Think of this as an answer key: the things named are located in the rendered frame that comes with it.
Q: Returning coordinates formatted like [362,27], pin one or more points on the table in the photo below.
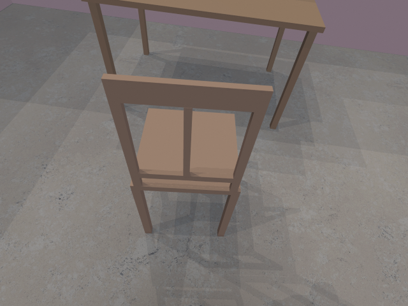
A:
[290,14]

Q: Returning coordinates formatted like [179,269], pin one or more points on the chair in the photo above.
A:
[185,151]

